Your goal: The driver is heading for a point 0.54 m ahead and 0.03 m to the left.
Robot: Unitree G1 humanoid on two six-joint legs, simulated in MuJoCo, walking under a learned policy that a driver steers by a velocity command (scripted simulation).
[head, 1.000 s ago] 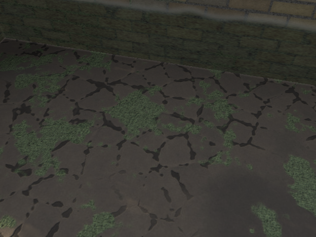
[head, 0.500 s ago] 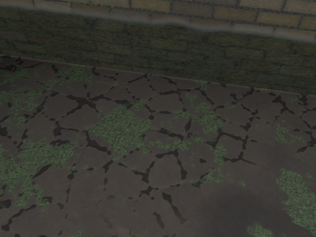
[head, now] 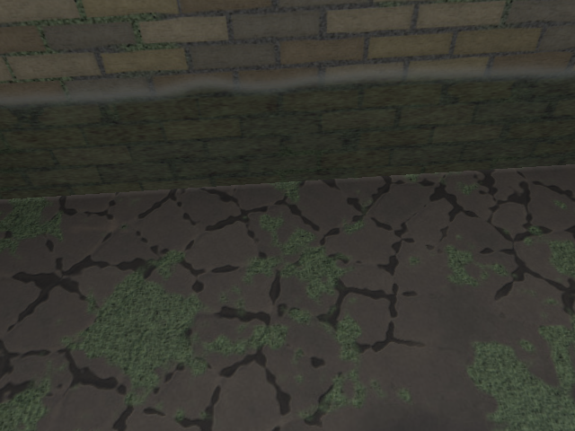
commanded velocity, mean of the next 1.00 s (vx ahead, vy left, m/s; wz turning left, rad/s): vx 0.36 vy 0.00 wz -0.15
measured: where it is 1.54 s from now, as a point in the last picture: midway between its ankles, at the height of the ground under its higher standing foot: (317, 410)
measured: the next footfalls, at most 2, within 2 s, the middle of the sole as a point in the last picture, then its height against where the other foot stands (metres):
left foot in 0.26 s outside the picture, level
right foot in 0.74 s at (373, 391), level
